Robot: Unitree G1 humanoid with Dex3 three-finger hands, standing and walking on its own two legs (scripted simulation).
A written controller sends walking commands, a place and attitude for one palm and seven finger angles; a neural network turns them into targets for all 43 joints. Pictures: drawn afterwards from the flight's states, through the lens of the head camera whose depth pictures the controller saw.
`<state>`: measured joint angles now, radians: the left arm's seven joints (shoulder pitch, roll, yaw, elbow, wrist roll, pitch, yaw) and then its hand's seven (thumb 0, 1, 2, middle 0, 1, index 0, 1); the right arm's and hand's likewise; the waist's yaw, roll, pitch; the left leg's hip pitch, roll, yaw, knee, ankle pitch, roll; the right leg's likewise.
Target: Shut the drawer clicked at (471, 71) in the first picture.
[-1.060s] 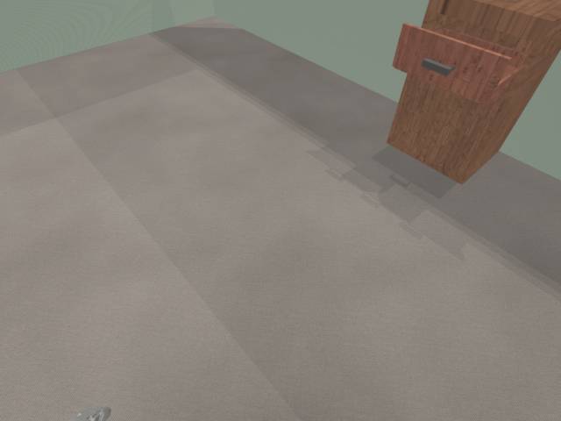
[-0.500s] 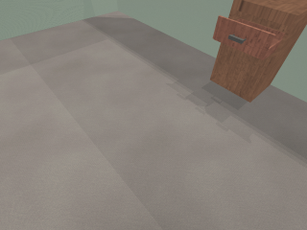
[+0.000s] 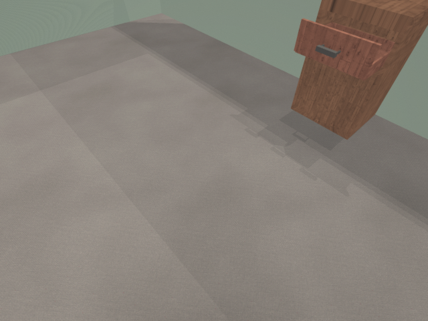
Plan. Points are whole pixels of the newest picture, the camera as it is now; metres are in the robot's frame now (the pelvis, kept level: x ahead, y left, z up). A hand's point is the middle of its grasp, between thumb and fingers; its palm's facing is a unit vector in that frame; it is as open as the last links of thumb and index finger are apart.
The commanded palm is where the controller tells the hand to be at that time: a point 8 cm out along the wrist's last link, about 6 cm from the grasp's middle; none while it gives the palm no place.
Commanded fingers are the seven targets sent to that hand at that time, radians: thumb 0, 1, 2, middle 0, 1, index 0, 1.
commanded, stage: look at it before walking up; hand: left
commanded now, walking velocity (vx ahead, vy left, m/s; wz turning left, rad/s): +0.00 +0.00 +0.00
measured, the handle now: (328, 50) +1.45 -0.54 -0.14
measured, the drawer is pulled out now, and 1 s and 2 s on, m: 0.22 0.22 0.22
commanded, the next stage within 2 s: walk to a spot facing it in 0.38 s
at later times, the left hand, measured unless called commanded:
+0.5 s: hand out of the picture +0.09 +0.25 -0.15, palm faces -0.03 -0.94 -0.34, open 7.4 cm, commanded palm none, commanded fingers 0.00 0.90 0.90 -0.20 -0.30 -0.20 -0.30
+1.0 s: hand out of the picture +0.08 +0.14 -0.18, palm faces -0.06 -0.98 -0.18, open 7.4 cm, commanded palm none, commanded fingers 0.00 0.90 0.90 -0.20 -0.30 -0.20 -0.30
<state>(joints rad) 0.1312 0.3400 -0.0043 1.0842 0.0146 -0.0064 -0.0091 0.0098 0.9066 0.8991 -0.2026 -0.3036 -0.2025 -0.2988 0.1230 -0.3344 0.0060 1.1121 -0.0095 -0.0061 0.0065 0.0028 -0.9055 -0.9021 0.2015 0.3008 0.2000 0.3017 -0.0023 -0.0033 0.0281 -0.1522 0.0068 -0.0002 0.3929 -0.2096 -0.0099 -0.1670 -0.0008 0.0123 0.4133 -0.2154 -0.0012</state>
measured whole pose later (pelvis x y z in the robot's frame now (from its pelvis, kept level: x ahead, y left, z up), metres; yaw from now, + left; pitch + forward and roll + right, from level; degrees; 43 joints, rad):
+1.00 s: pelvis +0.12 -0.03 -0.01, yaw -8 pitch +0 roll +1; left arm 0.43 0.14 0.03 1.09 0.03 -0.07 0.00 0.01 0.91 0.90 -0.20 -0.30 -0.20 -0.30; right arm 0.30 -0.18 -0.03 1.13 -0.02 0.00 0.01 0.01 -0.91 -0.90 0.20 0.30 0.20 0.30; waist 0.03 0.01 0.03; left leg -0.46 0.08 0.08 1.13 -0.40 -0.02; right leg -0.11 0.04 -0.03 0.49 -0.38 -0.06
